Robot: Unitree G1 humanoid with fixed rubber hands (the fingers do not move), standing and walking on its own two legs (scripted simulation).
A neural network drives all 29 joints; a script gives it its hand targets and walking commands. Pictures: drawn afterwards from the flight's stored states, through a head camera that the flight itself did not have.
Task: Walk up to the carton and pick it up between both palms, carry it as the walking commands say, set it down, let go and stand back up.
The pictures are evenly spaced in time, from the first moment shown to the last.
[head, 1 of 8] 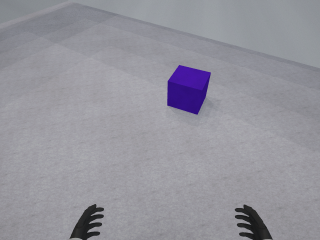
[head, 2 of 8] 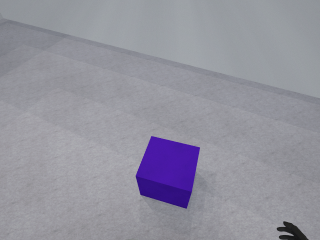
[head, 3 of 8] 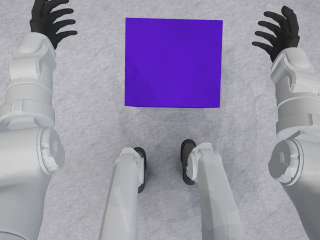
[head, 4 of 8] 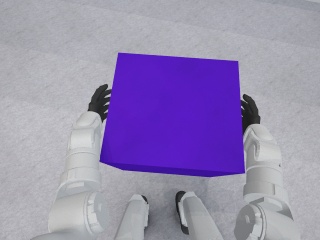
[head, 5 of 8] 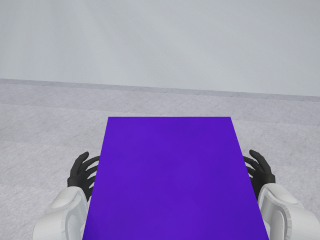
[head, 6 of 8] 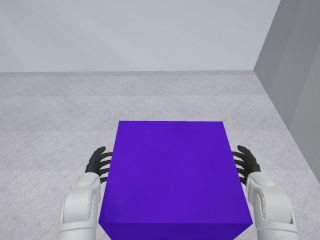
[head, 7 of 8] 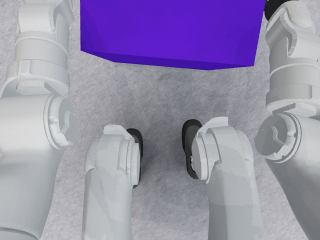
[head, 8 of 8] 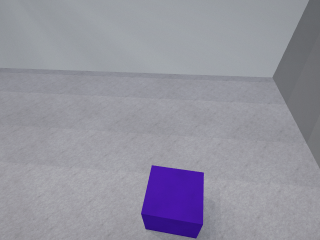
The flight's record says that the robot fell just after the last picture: no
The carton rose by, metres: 0.65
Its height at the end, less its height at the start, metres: +0.00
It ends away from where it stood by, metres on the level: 1.15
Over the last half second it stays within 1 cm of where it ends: yes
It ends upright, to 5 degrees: yes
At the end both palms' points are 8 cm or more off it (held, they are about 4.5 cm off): yes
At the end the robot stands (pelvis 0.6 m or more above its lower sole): yes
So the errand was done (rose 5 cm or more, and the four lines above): yes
